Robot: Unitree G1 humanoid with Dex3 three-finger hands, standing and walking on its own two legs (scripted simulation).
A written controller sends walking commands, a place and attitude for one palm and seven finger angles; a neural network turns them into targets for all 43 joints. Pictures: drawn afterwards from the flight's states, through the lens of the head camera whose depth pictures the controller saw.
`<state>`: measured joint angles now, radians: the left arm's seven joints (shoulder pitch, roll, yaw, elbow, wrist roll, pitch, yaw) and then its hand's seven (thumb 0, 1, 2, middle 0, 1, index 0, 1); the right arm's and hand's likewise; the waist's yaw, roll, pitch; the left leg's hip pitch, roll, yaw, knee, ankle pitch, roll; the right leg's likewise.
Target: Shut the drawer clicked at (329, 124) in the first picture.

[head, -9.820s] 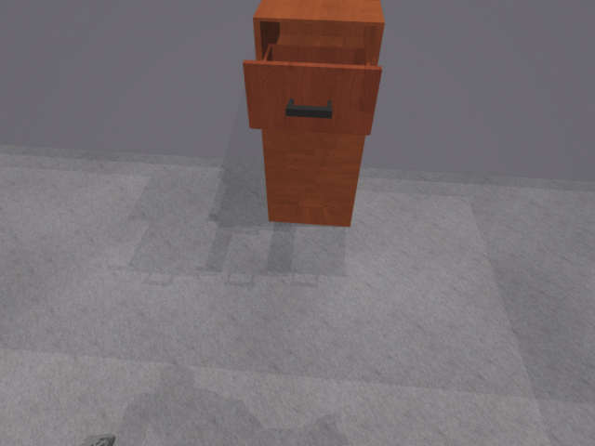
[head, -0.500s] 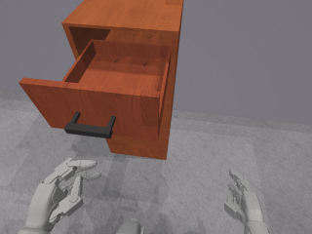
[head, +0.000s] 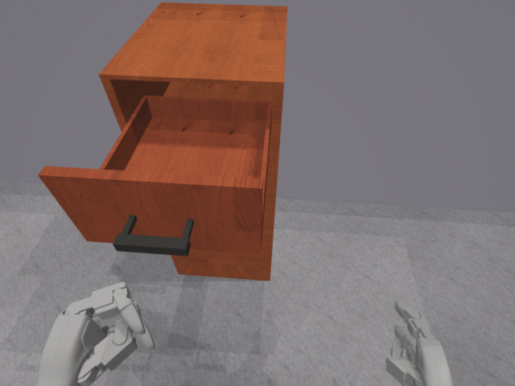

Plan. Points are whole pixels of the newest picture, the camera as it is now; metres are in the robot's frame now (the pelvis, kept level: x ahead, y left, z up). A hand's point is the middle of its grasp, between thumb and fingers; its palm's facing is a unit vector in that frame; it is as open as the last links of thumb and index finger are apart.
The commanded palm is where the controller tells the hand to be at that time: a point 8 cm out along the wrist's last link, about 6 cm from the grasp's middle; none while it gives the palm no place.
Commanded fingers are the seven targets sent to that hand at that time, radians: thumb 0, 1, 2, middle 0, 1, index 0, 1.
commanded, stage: raise the hand and make a fist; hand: left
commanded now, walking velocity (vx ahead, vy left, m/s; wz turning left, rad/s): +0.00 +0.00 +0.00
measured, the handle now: (156, 233) +0.34 +0.19 +0.06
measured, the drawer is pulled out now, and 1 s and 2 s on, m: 0.28 0.28 0.28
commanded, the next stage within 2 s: bring the fist close to the handle in 0.82 s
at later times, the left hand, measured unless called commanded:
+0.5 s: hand (128, 316) +0.17 +0.15 +0.15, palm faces +0.00 -1.00 -0.08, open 3.3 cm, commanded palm +0.12 +0.20 +0.16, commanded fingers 0.00 0.90 0.90 -1.40 -1.60 -1.40 -1.60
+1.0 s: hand (121, 325) +0.17 +0.16 +0.14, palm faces +0.05 -0.99 -0.10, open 3.3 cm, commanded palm +0.13 +0.21 +0.15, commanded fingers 0.00 0.90 0.90 -1.40 -1.60 -1.40 -1.60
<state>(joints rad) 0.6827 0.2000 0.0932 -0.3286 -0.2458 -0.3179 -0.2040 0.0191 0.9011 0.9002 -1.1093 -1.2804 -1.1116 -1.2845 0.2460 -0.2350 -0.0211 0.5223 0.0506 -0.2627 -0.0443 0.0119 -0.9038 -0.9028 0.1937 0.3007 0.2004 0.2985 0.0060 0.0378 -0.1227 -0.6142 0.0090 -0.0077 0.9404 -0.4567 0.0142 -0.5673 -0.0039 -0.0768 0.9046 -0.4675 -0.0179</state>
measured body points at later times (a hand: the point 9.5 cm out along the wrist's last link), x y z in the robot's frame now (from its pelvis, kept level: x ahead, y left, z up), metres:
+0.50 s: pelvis +0.01 +0.01 +0.02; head +0.00 -0.01 +0.47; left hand +0.17 +0.21 +0.15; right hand +0.20 -0.20 -0.04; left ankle +0.01 +0.11 -0.69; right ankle +0.00 -0.11 -0.69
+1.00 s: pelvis +0.01 -0.02 +0.02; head -0.01 -0.04 +0.47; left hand +0.16 +0.21 +0.15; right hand +0.22 -0.23 -0.03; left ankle +0.01 +0.11 -0.69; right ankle +0.00 -0.11 -0.69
